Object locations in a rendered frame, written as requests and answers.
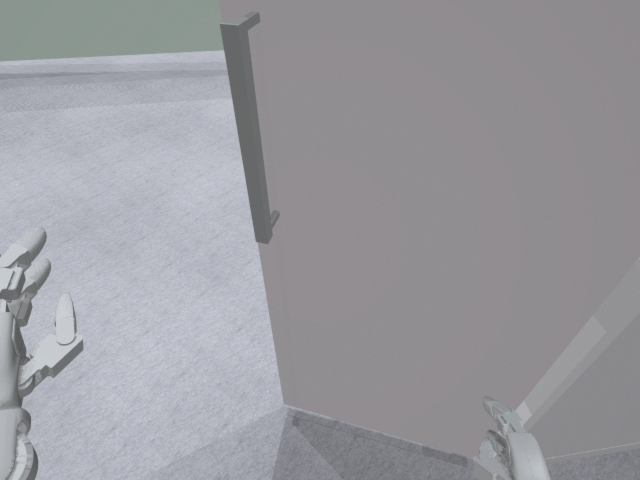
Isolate fridge door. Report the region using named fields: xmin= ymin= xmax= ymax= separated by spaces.
xmin=218 ymin=0 xmax=640 ymax=458

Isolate handle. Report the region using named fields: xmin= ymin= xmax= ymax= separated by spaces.
xmin=220 ymin=12 xmax=280 ymax=244

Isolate left robot forearm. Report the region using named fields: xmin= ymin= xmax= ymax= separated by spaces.
xmin=0 ymin=406 xmax=38 ymax=480

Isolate left robot hand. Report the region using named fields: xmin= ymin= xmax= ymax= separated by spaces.
xmin=0 ymin=227 xmax=83 ymax=407

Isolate right robot hand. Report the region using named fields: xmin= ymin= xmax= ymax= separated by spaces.
xmin=473 ymin=396 xmax=550 ymax=480

